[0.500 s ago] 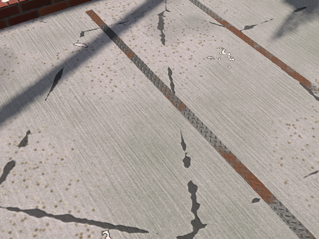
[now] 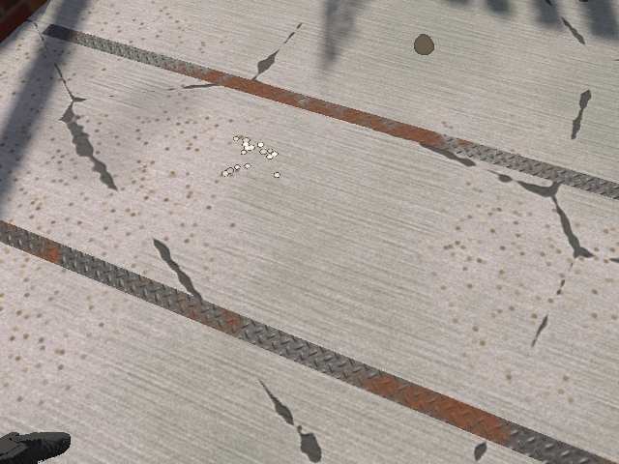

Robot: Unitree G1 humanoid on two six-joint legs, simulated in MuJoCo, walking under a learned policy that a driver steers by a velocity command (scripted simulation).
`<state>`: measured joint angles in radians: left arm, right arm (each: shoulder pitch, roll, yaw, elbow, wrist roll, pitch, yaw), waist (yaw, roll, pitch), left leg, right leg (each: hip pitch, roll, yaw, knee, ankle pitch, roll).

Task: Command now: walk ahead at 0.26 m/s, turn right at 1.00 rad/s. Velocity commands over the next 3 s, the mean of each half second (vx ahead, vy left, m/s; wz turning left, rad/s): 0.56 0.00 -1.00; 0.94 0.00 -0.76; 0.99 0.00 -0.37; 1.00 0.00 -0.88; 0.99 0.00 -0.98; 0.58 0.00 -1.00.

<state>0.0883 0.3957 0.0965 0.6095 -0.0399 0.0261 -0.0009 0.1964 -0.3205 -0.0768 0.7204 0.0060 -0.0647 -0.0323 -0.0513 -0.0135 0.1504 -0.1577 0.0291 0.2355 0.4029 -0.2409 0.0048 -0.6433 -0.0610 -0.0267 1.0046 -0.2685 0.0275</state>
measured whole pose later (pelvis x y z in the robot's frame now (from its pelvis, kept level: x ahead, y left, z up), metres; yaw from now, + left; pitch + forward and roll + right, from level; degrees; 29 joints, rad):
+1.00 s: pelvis +0.60 -0.18 -0.03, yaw -50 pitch +3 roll +0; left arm -0.07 0.27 -0.02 0.60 0.05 -0.04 -0.07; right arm 0.64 -0.23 -0.01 0.97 -0.03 -0.06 -0.01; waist -0.10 -0.03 0.03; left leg 0.19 0.08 0.26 0.46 -0.42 -0.03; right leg -0.55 0.10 -0.09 0.63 -0.22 -0.21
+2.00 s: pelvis +1.04 -1.01 -0.02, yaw -88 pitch -1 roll +0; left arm 0.34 0.32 0.07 0.85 0.01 -0.01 0.00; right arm 0.14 -0.23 -0.01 0.70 -0.05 -0.07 0.00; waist 0.02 0.00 0.08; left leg -0.42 0.10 -0.07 1.37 -0.37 -0.04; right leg -0.32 0.22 -0.02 0.61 -0.25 -0.21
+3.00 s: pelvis +0.87 -1.80 +0.00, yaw -145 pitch +2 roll +1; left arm 0.32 0.31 0.07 0.68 0.02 -0.02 -0.02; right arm 0.04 -0.30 -0.02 0.59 -0.05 -0.01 0.00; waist 0.07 0.04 0.04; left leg -0.67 0.12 -0.12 0.88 -0.19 -0.09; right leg -0.21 0.22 0.25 0.41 -0.19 -0.14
